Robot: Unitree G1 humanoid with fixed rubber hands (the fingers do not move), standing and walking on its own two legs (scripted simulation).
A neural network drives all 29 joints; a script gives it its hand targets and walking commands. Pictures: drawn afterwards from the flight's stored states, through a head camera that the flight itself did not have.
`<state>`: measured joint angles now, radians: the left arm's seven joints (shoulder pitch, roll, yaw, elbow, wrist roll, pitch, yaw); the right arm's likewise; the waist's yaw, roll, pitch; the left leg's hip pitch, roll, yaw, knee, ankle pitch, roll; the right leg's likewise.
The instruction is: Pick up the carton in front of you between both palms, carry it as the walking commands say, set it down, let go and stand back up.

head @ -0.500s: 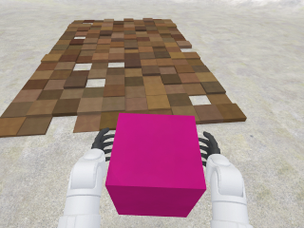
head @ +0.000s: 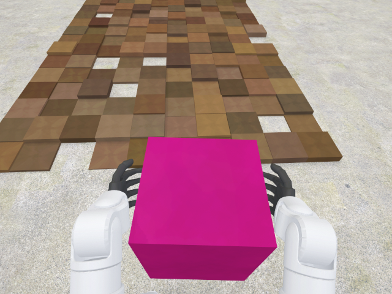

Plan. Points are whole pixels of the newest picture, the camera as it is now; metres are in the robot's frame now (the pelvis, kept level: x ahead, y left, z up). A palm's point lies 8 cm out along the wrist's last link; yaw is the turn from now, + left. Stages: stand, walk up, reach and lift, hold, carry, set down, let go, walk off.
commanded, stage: carry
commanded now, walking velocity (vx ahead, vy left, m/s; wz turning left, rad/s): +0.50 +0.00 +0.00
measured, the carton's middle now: (199, 213) +0.28 +0.01 +0.01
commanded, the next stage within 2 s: none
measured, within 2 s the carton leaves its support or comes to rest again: neither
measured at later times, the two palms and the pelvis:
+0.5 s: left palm (151, 91) +0.59 +0.16 +0.09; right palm (263, 100) +0.57 -0.14 +0.09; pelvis +0.32 +0.02 +0.00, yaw -3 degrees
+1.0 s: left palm (174, 32) +0.93 +0.14 +0.10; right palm (257, 38) +0.93 -0.16 +0.10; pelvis +0.66 -0.01 +0.00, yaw +0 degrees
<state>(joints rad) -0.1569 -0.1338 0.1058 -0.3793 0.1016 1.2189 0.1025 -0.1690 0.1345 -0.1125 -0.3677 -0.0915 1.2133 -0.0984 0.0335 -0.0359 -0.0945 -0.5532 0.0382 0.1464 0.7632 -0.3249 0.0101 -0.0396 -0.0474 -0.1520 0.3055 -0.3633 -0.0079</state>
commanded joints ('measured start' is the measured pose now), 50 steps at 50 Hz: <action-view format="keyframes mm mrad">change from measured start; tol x16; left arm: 1 -445 -875 -724 -60 -433 4 -277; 39 -513 -979 -740 -59 -441 -30 -282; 50 -619 -767 -709 -125 -437 -3 -254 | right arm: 1 -374 888 693 -19 343 -3 235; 41 -432 966 731 -36 363 -39 253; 50 -633 783 744 -151 411 5 225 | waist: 1 -14 -134 -163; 5 -68 -50 -290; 7 -62 282 -291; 11 -46 50 -240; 29 -31 190 -169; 32 4 -239 -351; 36 -14 17 -294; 50 11 -122 -137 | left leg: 1 100 -57 102 -218 167 7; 5 698 -3 49 -267 94 33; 7 766 403 -731 -586 -134 228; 13 568 271 -278 -571 219 124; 26 699 191 -19 -530 640 110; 29 658 161 80 -283 895 57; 30 552 131 97 -112 789 30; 32 31 -40 18 400 47 -28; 34 -109 3 -135 592 -111 23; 50 -16 11 51 -187 284 29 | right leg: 1 100 -177 49 2 756 -73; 4 -106 -128 -62 281 763 -23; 7 -565 61 68 939 -102 22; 8 -607 -14 143 1022 -92 -5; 25 -589 -1 -67 263 324 -11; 30 -46 78 -138 136 245 -40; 32 345 -365 621 -16 13 -239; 33 328 -372 662 -75 184 -258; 38 128 -274 266 -69 411 -132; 50 153 -177 13 -37 606 -119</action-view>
